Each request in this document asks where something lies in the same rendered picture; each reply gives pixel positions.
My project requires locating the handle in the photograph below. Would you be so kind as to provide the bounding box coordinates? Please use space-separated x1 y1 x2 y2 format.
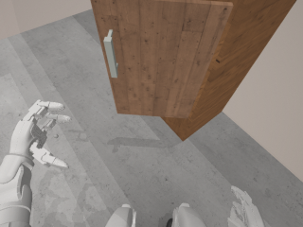
103 29 118 78

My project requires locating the robot right thigh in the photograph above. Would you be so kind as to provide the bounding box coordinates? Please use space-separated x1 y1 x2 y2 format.
172 206 207 227

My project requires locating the robot left thigh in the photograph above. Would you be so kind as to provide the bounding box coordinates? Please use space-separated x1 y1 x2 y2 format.
105 207 137 227

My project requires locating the left robot forearm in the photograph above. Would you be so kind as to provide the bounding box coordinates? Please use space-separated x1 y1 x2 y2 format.
0 154 35 227

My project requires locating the robot left hand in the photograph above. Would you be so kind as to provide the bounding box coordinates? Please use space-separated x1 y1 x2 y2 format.
9 99 72 169

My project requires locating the robot right hand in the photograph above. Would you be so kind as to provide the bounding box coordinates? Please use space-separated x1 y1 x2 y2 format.
227 185 266 227

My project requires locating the robot thigh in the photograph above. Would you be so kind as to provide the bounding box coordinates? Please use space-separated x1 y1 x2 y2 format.
105 207 137 227
172 206 207 227

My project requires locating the cupboard door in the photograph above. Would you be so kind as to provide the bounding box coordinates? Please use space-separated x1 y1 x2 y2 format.
90 0 234 119

